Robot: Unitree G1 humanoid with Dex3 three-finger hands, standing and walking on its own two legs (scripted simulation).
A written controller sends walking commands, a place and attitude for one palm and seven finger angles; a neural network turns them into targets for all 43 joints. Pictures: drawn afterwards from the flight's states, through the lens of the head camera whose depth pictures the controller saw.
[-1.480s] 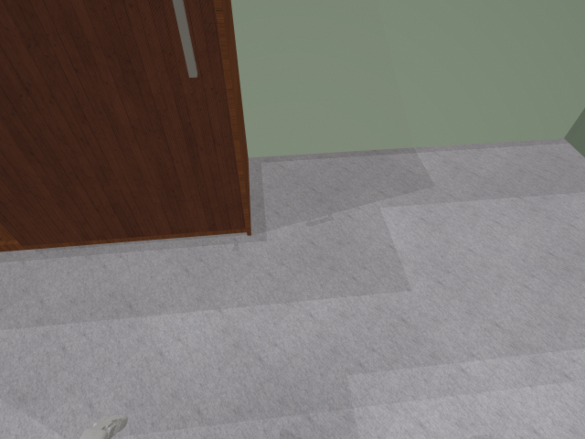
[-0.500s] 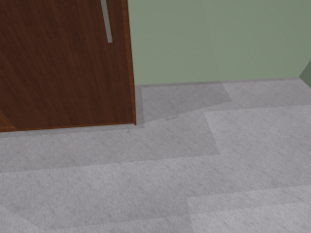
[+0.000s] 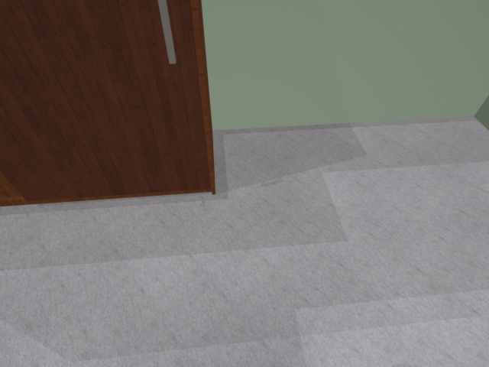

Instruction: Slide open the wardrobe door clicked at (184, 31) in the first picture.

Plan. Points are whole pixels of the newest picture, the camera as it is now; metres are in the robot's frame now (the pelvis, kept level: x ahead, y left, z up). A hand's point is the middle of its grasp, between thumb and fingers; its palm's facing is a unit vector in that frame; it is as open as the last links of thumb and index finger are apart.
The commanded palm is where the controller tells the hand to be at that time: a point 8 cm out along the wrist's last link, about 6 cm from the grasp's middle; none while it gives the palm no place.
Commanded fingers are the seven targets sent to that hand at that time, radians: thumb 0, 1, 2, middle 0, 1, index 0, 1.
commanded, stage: walk to a spot facing it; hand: right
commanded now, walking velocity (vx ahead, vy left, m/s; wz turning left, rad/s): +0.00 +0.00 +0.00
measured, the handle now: (166, 22) +1.04 +0.31 +0.12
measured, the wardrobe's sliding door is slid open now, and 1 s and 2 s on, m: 0.00 0.00 0.00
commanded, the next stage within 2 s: none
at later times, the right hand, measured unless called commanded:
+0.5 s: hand out of the picture +0.06 -0.18 -0.19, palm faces -0.16 +0.95 -0.28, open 7.3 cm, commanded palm none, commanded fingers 0.00 -0.90 -0.90 0.20 0.30 0.20 0.30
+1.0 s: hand out of the picture +0.11 -0.19 -0.18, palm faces -0.35 +0.91 -0.21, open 7.3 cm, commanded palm none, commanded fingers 0.00 -0.90 -0.90 0.20 0.30 0.20 0.30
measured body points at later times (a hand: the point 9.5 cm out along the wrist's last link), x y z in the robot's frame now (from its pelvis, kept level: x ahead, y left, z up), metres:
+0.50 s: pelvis -0.02 +0.03 -0.03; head +0.01 +0.06 +0.42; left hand +0.02 +0.29 -0.19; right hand +0.07 -0.22 -0.16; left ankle -0.02 +0.10 -0.75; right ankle -0.01 -0.12 -0.73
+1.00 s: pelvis +0.00 -0.02 -0.01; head +0.02 -0.03 +0.44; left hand -0.01 +0.27 -0.12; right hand +0.13 -0.24 -0.16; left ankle -0.02 +0.10 -0.75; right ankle +0.03 -0.12 -0.74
